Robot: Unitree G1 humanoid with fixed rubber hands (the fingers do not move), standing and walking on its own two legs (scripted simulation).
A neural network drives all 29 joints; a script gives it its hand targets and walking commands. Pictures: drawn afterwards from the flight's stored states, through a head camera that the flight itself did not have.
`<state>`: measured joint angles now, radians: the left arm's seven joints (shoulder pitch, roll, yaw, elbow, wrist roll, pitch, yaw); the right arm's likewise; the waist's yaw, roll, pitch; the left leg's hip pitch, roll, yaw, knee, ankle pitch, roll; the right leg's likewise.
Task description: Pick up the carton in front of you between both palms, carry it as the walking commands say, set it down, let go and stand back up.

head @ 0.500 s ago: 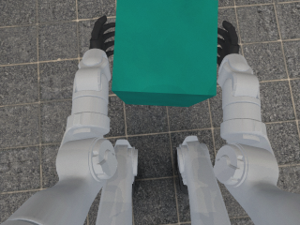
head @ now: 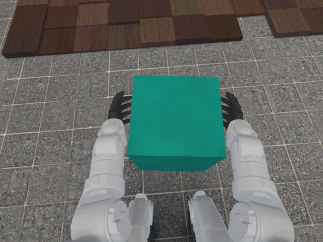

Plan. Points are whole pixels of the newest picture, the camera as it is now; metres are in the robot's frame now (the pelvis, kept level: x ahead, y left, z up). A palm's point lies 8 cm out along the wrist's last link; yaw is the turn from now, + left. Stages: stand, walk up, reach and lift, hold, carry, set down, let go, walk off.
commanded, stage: reach and lift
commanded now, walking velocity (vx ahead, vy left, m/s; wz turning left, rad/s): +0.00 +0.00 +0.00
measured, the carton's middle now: (173, 130) +0.41 -0.02 -0.10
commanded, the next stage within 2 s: hold in 1.66 s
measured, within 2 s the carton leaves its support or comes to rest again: neither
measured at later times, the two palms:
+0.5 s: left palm (90, 116) +0.36 +0.14 +0.12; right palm (260, 112) +0.36 -0.16 +0.12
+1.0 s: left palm (76, 115) +0.34 +0.14 +0.16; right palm (273, 109) +0.34 -0.15 +0.16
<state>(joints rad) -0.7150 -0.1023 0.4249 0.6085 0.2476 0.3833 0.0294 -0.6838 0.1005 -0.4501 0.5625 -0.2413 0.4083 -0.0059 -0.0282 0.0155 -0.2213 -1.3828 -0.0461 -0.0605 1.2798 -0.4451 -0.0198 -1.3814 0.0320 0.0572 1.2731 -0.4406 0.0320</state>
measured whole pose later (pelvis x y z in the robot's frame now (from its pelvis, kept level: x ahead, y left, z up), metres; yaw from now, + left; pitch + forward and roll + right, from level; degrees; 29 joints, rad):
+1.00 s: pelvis +0.04 +0.00 +0.14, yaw +0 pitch -4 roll +0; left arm -0.35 -0.17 0.33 0.38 0.31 0.60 -0.02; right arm -0.34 0.17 -0.32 0.37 -0.31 0.61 0.03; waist 0.00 0.00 0.04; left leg -0.18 -0.02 -0.07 0.47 -0.21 -0.01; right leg -0.18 0.01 0.06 0.46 -0.21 0.01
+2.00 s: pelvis +0.05 +0.00 +0.14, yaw +0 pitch -8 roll +0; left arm -0.26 -0.15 0.22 0.21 0.27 0.76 -0.01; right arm -0.26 0.15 -0.21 0.21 -0.27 0.77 0.01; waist 0.00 0.00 0.04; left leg -0.03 -0.01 -0.07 0.36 -0.18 -0.01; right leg -0.04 0.01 0.07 0.36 -0.18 0.01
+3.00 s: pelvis +0.19 +0.00 +0.13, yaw -1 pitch +7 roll +0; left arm -0.12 -0.13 0.14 -0.28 0.10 1.16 0.09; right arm -0.15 0.14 -0.08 -0.24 -0.11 1.16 -0.08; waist -0.01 0.02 -0.18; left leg -0.17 0.02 0.07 0.49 -0.43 0.01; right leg -0.45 -0.02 -0.09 0.90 -0.55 0.01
